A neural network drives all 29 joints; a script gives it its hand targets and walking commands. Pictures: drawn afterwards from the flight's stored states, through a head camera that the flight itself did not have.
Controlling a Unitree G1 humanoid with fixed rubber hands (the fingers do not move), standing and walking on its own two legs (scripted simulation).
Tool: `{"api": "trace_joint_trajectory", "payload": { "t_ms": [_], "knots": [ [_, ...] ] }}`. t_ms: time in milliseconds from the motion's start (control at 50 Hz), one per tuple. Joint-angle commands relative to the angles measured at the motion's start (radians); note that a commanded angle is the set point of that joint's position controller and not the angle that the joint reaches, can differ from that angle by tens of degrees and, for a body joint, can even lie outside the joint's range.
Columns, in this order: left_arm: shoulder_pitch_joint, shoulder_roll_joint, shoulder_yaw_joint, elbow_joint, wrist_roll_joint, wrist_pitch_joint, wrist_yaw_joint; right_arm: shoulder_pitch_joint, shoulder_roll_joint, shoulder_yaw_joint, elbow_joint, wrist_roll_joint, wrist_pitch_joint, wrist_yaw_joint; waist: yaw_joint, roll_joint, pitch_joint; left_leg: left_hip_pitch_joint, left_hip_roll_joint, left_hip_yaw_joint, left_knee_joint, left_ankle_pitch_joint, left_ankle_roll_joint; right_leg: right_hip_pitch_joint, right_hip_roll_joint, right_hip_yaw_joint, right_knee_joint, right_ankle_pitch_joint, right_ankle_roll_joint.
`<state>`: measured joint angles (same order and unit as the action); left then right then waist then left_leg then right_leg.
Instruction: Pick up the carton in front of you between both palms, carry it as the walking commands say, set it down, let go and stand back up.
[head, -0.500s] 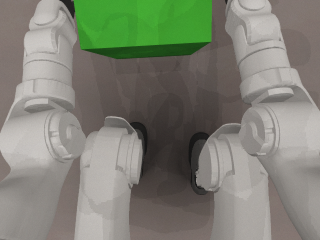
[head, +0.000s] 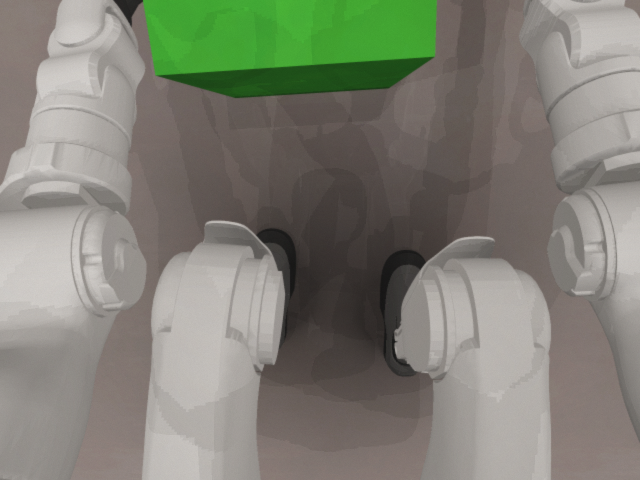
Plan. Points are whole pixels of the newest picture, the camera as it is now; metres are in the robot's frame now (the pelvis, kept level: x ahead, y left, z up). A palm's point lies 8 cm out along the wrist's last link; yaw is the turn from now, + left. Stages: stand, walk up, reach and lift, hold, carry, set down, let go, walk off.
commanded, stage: set down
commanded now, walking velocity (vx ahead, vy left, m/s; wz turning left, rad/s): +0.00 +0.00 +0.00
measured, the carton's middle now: out of the picture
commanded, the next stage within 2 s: let go in 1.08 s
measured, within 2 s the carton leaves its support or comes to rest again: neither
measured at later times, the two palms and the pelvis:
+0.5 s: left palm out of the picture +0.53 +0.24 -0.02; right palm out of the picture +0.59 -0.14 -0.02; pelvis +0.00 +0.00 +0.09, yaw +1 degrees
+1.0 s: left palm out of the picture +0.53 +0.25 +0.13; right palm out of the picture +0.59 -0.14 +0.13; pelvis +0.03 +0.00 +0.23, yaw +0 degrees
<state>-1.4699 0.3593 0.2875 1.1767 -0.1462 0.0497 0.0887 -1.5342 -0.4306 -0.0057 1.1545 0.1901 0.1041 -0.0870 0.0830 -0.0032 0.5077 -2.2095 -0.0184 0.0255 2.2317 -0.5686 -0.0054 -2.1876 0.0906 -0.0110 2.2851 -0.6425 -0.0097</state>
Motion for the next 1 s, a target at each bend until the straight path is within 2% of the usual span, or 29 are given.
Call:
{"api": "trace_joint_trajectory", "payload": {
  "t_ms": [0, 80, 180, 220, 320, 420, 560, 660, 860, 980],
  "knots": [
    [-0.271, 0.149, -0.041, -0.124, -0.048, -0.023, 0.001, -0.360, -0.058, 0.051, -0.114, 0.068, -0.023, 0.010, 0.094, -0.084, -1.250, 0.566, 0.011, -0.020, -0.146, 0.418, -0.002, 0.446, -0.043, 0.036, -0.179, 0.334, 0.029],
    [-0.237, 0.153, -0.054, -0.184, -0.057, 0.001, 0.010, -0.325, -0.097, 0.024, -0.124, 0.050, -0.012, -0.004, 0.074, -0.076, -1.419, 0.687, 0.004, -0.008, -0.173, 0.447, -0.007, 0.509, -0.040, 0.014, -0.205, 0.349, 0.028],
    [-0.184, 0.146, -0.040, -0.301, -0.038, 0.050, 0.037, -0.297, -0.120, -0.030, -0.204, 0.006, 0.027, -0.031, 0.055, -0.071, -1.633, 0.827, -0.023, 0.018, -0.245, 0.458, -0.007, 0.580, -0.018, -0.015, -0.287, 0.331, 0.015],
    [-0.158, 0.129, -0.027, -0.329, -0.022, 0.072, 0.042, -0.269, -0.114, -0.057, -0.214, -0.018, 0.047, -0.033, 0.050, -0.063, -1.621, 0.823, -0.031, 0.022, -0.292, 0.447, -0.007, 0.574, -0.010, -0.019, -0.334, 0.316, 0.008],
    [-0.091, 0.062, 0.010, -0.298, 0.026, 0.084, 0.018, -0.189, -0.064, -0.123, -0.166, -0.085, 0.053, -0.007, 0.037, -0.053, -1.421, 0.690, -0.034, 0.011, -0.383, 0.393, -0.015, 0.464, -0.011, -0.009, -0.427, 0.274, 0.009],
    [-0.086, 0.061, 0.037, -0.310, 0.054, 0.086, 0.002, -0.182, -0.049, -0.151, -0.174, -0.118, 0.054, 0.007, 0.043, -0.064, -1.439, 0.670, -0.036, 0.020, -0.466, 0.361, -0.022, 0.505, -0.011, -0.006, -0.511, 0.268, 0.011],
    [-0.050, 0.096, 0.059, -0.384, 0.059, 0.116, -0.012, -0.173, -0.050, -0.149, -0.273, -0.119, 0.087, 0.007, 0.062, -0.106, -1.625, 0.766, -0.044, 0.037, -0.584, 0.426, -0.020, 0.712, 0.002, -0.006, -0.631, 0.355, 0.021],
    [-0.013, 0.097, 0.058, -0.437, 0.055, 0.135, -0.026, -0.140, -0.048, -0.159, -0.327, -0.125, 0.110, 0.013, 0.059, -0.111, -1.685, 0.850, -0.049, 0.035, -0.672, 0.493, -0.023, 0.805, 0.011, -0.007, -0.719, 0.424, 0.027],
    [0.062, 0.060, 0.067, -0.443, 0.081, 0.130, -0.045, -0.057, -0.027, -0.193, -0.306, -0.155, 0.100, 0.045, 0.050, -0.079, -1.629, 1.002, -0.046, 0.017, -0.871, 0.558, -0.029, 0.873, 0.010, -0.002, -0.922, 0.466, 0.032],
    [0.104, 0.043, 0.091, -0.439, 0.115, 0.117, -0.057, -0.023, -0.013, -0.212, -0.292, -0.180, 0.086, 0.061, 0.048, -0.081, -1.598, 1.074, -0.043, 0.010, -1.000, 0.578, -0.027, 0.964, 0.003, 0.011, -1.053, 0.495, 0.035]
  ]
}}
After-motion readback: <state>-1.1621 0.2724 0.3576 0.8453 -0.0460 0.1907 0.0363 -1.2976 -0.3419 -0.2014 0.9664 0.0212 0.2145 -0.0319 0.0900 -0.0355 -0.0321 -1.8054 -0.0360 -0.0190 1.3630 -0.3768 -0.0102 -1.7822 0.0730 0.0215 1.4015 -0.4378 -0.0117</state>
